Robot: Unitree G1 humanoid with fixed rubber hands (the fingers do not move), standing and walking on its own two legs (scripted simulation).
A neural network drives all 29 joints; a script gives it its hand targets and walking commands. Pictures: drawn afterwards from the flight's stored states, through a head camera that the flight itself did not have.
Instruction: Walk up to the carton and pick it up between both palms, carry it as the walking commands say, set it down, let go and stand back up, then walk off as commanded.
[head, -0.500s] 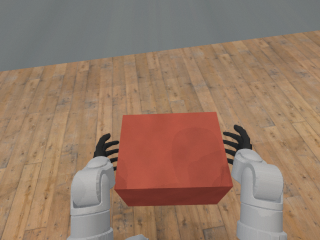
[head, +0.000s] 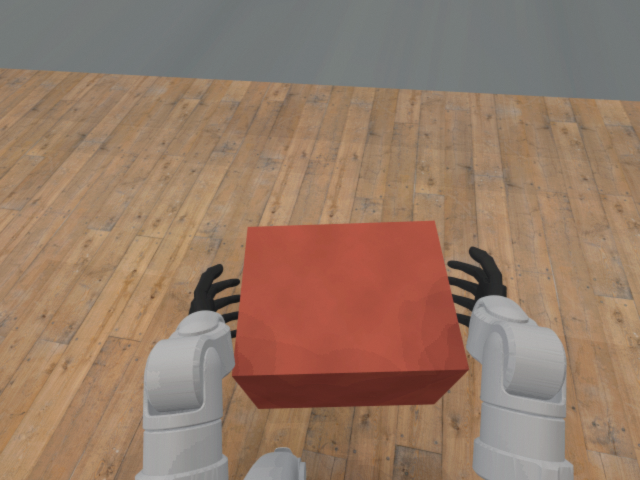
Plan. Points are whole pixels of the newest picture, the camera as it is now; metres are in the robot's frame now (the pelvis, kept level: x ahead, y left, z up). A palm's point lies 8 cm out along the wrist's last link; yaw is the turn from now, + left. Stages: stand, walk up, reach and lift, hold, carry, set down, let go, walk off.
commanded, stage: carry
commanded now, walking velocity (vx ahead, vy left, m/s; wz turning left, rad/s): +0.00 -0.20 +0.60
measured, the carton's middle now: (343, 318) +0.32 -0.01 -0.01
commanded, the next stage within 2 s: none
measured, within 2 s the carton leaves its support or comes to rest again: neither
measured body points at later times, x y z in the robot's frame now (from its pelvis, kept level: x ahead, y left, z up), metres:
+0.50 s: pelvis -0.06 -0.13 +0.00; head -0.03 -0.12 +0.45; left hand +0.16 +0.12 +0.06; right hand +0.28 -0.18 +0.07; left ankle -0.04 +0.04 -0.72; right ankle -0.02 -0.27 -0.72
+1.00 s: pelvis -0.09 -0.26 +0.00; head -0.07 -0.24 +0.45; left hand +0.04 +0.04 +0.05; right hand +0.25 -0.21 +0.06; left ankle -0.13 -0.14 -0.72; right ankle +0.00 -0.37 -0.69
